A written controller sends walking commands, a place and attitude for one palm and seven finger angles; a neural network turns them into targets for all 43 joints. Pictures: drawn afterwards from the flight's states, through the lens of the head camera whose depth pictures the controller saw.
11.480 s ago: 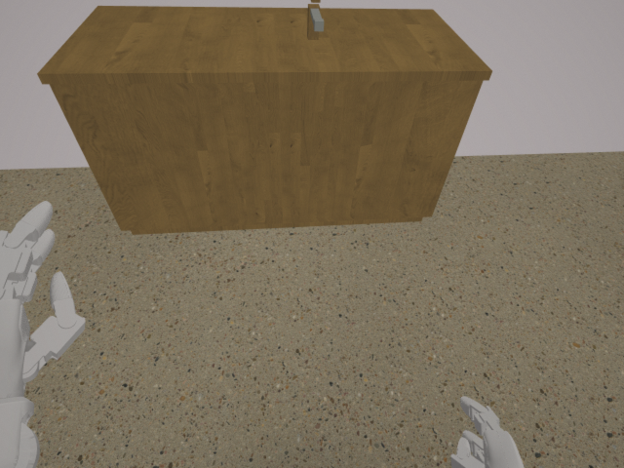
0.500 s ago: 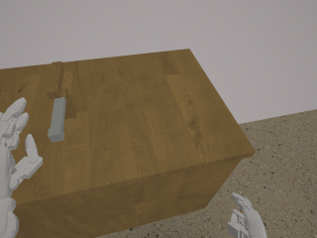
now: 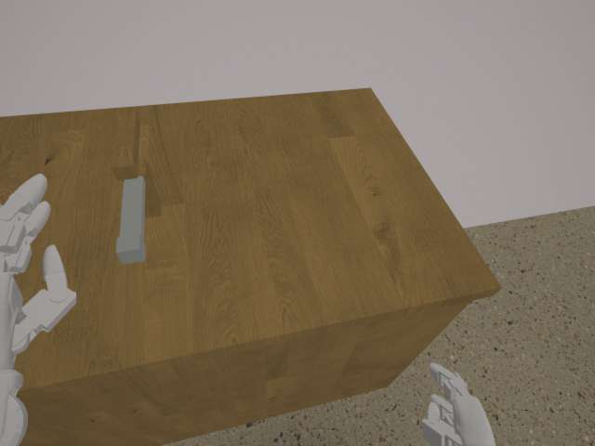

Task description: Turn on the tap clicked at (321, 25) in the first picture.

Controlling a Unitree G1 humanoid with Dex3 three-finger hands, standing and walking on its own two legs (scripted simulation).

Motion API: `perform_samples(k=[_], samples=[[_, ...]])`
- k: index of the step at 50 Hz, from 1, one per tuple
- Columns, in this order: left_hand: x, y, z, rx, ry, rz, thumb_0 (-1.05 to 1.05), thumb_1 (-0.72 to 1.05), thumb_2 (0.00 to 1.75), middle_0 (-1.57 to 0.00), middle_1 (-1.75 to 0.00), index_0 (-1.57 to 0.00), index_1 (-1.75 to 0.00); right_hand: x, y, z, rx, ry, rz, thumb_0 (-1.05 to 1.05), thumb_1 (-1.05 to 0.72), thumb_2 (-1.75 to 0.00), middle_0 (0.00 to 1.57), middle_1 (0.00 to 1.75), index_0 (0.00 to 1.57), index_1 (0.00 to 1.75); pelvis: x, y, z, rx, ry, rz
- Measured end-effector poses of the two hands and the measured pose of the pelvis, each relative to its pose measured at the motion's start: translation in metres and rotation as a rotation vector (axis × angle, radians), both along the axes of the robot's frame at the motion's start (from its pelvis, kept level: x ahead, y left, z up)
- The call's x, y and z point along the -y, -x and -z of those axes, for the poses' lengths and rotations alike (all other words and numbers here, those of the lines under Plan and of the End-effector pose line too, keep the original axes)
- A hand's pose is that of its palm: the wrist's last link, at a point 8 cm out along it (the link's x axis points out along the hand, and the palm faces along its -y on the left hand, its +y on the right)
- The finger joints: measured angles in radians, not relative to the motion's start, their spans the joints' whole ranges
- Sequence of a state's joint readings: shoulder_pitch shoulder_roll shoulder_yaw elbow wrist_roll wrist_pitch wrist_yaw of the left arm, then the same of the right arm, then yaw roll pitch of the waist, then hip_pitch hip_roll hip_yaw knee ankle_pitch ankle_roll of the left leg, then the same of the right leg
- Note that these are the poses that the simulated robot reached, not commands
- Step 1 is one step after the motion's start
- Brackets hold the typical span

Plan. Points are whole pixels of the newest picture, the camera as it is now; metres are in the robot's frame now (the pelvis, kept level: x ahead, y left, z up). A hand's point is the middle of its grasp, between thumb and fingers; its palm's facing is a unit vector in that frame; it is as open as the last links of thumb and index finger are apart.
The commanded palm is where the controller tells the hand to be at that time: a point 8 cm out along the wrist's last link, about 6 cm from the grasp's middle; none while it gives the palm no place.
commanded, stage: come to a stop and stand still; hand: left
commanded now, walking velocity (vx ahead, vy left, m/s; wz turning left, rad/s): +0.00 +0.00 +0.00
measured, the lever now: (131, 249) +0.33 +0.25 +0.07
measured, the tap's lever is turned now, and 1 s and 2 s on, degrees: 0 0 0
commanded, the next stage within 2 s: look again from close up in 0.08 s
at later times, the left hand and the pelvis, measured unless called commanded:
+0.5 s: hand (84, 309) +0.21 +0.23 +0.14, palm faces +0.26 -0.87 -0.42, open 7.4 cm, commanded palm +0.15 +0.28 +0.17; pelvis -0.01 +0.00 +0.00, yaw -2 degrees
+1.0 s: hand (99, 307) +0.21 +0.21 +0.15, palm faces +0.30 -0.86 -0.41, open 7.5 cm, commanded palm +0.15 +0.25 +0.17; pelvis -0.02 -0.03 -0.01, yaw -2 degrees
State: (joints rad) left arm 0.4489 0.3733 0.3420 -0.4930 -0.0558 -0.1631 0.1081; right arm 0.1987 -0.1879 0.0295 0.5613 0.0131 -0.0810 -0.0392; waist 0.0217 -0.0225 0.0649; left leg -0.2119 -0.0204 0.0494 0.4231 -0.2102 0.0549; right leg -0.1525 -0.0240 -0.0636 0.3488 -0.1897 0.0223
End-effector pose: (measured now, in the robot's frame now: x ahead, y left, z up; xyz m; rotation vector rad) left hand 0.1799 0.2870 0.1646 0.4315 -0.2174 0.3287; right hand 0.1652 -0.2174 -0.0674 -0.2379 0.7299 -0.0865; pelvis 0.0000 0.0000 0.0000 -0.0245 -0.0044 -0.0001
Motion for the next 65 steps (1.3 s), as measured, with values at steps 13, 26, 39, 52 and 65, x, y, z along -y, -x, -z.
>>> perform_samples(k=[13, 26, 39, 52, 65], samples=[[-0.030, -0.010, -0.031, 0.116, -0.180, -0.038, 0.02, 0.88, 0.90, -0.22, -0.30, -0.21, -0.30, -0.001, 0.015, 0.010, -0.028, -0.003, -0.051, 0.01, -0.91, -0.90, 0.20, 0.30, 0.20, 0.30, 0.004, 0.013, 0.003, -0.010, -0.002, 0.001], [0.006, 0.004, 0.010, 0.000, -0.054, 0.097, 0.02, 0.88, 0.90, -0.21, -0.30, -0.21, -0.30, 0.008, 0.025, 0.003, 0.021, 0.004, 0.006, 0.01, -0.91, -0.90, 0.20, 0.30, 0.20, 0.30, -0.001, 0.014, 0.004, -0.002, -0.003, 0.024], [0.002, 0.000, -0.007, 0.106, -0.046, 0.052, 0.02, 0.89, 0.90, -0.21, -0.30, -0.21, -0.30, -0.002, 0.004, -0.004, 0.062, -0.007, -0.044, 0.01, -0.91, -0.90, 0.20, 0.30, 0.20, 0.30, 0.004, 0.015, 0.005, 0.001, -0.006, 0.030], [0.035, 0.008, -0.006, 0.040, -0.069, 0.086, 0.02, 0.89, 0.90, -0.21, -0.30, -0.21, -0.30, 0.030, 0.016, 0.003, 0.044, -0.009, -0.016, 0.01, -0.91, -0.90, 0.20, 0.30, 0.20, 0.30, 0.032, 0.023, 0.008, -0.010, 0.004, 0.034], [0.066, 0.007, -0.005, 0.015, -0.056, 0.107, 0.02, 0.89, 0.90, -0.21, -0.30, -0.21, -0.30, 0.082, 0.041, 0.010, 0.013, 0.033, 0.078, 0.01, -0.91, -0.90, 0.20, 0.30, 0.20, 0.30, 0.055, 0.026, 0.011, -0.017, -0.001, 0.038]])
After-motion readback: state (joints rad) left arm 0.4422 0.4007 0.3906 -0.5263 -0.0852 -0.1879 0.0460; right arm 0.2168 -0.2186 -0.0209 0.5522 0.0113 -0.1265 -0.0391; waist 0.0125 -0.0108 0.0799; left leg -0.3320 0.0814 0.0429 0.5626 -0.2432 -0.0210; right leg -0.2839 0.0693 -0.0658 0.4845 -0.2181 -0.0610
